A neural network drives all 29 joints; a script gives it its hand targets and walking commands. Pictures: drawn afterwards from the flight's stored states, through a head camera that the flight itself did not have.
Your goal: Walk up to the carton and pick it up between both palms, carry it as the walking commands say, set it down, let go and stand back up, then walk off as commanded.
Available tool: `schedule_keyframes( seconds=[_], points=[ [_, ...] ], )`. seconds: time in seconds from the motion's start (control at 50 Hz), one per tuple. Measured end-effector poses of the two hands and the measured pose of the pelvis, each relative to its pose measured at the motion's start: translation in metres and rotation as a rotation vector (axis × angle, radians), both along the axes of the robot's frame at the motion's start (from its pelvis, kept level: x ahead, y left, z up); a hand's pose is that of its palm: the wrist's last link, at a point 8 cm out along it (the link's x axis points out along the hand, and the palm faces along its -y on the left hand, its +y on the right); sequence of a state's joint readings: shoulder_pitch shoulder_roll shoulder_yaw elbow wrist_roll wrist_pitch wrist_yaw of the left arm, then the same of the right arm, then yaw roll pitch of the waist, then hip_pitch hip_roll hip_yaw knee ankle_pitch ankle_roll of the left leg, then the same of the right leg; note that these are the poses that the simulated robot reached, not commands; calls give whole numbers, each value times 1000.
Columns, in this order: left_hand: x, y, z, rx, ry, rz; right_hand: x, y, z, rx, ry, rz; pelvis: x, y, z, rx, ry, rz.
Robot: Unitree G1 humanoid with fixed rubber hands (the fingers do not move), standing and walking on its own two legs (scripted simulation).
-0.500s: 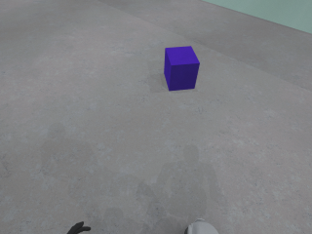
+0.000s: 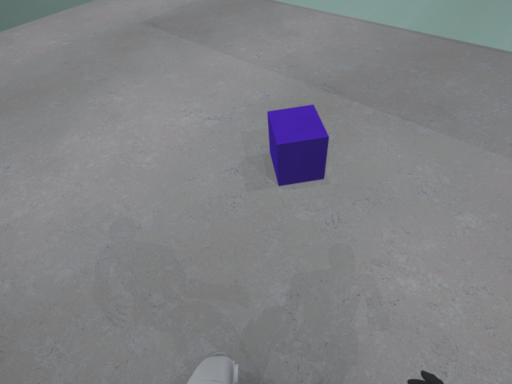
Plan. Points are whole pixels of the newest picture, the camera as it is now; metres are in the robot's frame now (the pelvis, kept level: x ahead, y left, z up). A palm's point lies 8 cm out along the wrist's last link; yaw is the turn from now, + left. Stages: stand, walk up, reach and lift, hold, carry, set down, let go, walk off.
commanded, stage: walk up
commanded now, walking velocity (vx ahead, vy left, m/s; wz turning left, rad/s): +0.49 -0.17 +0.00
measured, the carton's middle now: (296, 145) +1.39 -0.02 -0.64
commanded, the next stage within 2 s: none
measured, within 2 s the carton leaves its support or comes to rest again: neither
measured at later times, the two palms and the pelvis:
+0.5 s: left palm (162, 269) +0.36 +0.27 -0.12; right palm (428, 304) +0.30 -0.26 -0.11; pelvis +0.27 +0.02 -0.01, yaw +1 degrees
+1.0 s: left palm (209, 199) +0.53 +0.19 -0.09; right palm (419, 190) +0.60 -0.32 -0.13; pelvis +0.51 -0.07 +0.00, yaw -1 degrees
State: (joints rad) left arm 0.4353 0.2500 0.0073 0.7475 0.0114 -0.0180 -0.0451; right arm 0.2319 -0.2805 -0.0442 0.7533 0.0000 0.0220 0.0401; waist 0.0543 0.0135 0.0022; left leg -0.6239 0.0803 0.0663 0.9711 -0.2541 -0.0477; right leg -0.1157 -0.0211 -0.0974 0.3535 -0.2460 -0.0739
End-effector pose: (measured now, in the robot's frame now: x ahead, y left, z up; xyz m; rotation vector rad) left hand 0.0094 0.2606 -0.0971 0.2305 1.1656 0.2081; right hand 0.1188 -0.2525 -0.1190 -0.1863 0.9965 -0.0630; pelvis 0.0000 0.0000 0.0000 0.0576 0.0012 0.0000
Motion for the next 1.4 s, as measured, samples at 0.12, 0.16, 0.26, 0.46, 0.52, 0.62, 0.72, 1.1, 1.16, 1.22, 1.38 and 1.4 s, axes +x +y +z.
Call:
schedule_keyframes(
  seconds=[0.12,0.16,0.26,0.46,0.52,0.62,0.72,1.1,1.16,1.22,1.38,1.4],
  points=[
    [57,10,-15,-27,10,22,69,12,-2,-24,7,22,63,12,-8,-28,11,18],
    [77,15,-25,-40,21,35,98,18,-4,-40,7,33,88,19,-14,-42,20,30],
    [137,28,-48,-71,45,23,155,28,-8,-99,-17,7,149,36,-28,-58,26,19],
    [317,15,-25,-106,-142,-48,169,0,8,-154,177,-87,248,25,-5,-85,-16,20],
    [359,2,-25,-114,-165,-61,196,-12,4,-149,192,-88,280,12,-7,-81,-27,20],
    [424,-24,-31,-80,-170,-58,263,-38,-24,-109,192,-75,344,-18,-24,-42,-19,30],
    [464,-55,-40,-46,-122,-40,353,-59,-51,-51,152,-32,399,-50,-39,-25,14,43],
    [563,-65,10,26,-41,-33,521,-64,-10,41,60,-46,549,-63,4,16,-11,-18],
    [589,-58,4,16,-35,-26,551,-58,-9,30,60,-39,577,-56,2,4,-6,-12],
    [613,-50,-6,-1,-15,-17,591,-50,-8,12,45,-31,608,-46,-3,-12,4,-9],
    [696,-19,-50,-64,36,1,697,-23,-9,-92,-11,-37,700,-10,-27,-63,16,-10],
    [712,-18,-49,-71,23,-1,697,-24,-6,-108,8,-48,709,-8,-24,-67,9,-12]
  ],
)
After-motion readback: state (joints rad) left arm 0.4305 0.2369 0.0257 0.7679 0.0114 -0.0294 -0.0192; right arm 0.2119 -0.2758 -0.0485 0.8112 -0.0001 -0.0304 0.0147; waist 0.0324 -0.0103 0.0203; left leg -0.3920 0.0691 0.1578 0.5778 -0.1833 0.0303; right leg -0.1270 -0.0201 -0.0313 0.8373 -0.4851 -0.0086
